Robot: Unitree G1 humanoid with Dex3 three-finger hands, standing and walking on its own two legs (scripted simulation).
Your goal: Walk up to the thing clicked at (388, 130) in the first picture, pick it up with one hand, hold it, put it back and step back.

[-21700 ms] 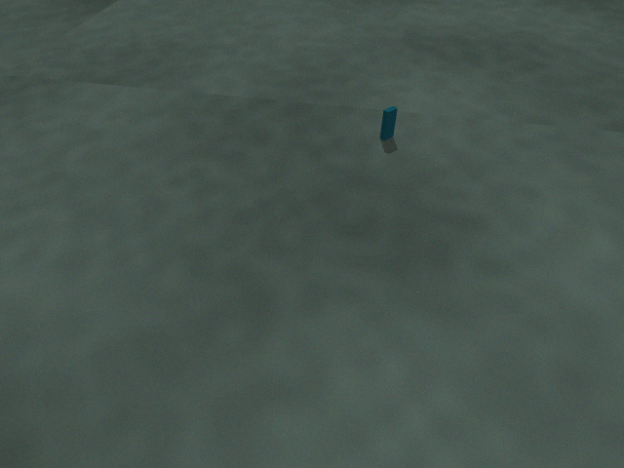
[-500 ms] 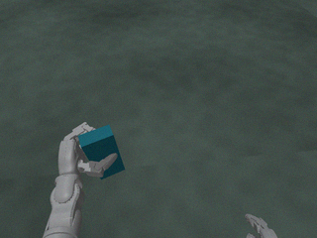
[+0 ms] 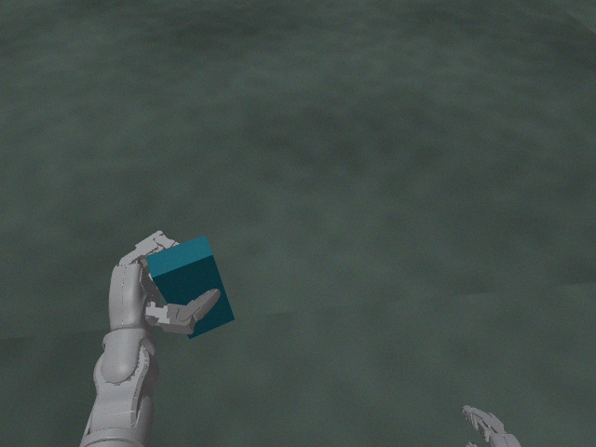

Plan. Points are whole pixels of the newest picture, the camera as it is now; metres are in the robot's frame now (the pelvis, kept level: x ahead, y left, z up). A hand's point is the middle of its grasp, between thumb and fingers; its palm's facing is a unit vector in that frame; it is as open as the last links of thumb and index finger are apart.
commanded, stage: hold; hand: left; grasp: from the side
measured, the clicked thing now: (196, 292) +0.32 +0.16 +0.04
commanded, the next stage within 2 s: crouch in 0.12 s
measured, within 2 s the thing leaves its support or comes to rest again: neither
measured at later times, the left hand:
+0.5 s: hand (187, 305) +0.32 +0.18 +0.01, palm faces +0.19 -0.98 +0.00, open 8.0 cm
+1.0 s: hand (204, 354) +0.34 +0.21 -0.24, palm faces +0.25 -0.97 -0.03, open 8.0 cm
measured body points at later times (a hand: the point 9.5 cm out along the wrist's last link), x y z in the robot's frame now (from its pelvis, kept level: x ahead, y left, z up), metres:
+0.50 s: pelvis -0.01 +0.00 -0.01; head +0.05 +0.01 +0.43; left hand +0.30 +0.23 +0.01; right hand +0.13 -0.25 -0.12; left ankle +0.02 +0.13 -0.70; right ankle +0.00 -0.13 -0.70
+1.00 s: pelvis -0.05 +0.00 -0.21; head +0.12 +0.02 +0.21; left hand +0.32 +0.26 -0.23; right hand +0.09 -0.26 -0.34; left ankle +0.01 +0.13 -0.70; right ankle +0.00 -0.13 -0.70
